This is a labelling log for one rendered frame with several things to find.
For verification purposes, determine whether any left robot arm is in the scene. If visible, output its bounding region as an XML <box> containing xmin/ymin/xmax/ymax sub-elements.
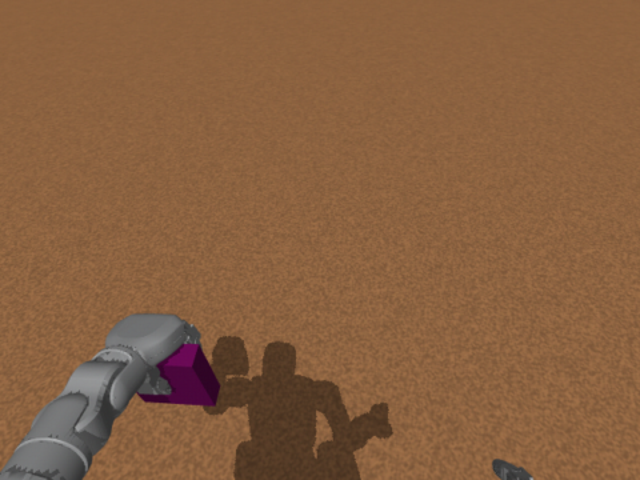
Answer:
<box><xmin>0</xmin><ymin>345</ymin><xmax>147</xmax><ymax>480</ymax></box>

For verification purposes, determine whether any right robot hand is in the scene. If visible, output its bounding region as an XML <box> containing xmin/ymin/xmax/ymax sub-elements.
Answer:
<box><xmin>492</xmin><ymin>459</ymin><xmax>533</xmax><ymax>480</ymax></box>

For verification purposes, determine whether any carton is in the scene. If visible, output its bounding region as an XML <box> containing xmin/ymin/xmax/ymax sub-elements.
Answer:
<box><xmin>136</xmin><ymin>344</ymin><xmax>220</xmax><ymax>406</ymax></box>

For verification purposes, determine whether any left robot hand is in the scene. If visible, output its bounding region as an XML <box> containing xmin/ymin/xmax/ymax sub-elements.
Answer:
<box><xmin>105</xmin><ymin>314</ymin><xmax>203</xmax><ymax>395</ymax></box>

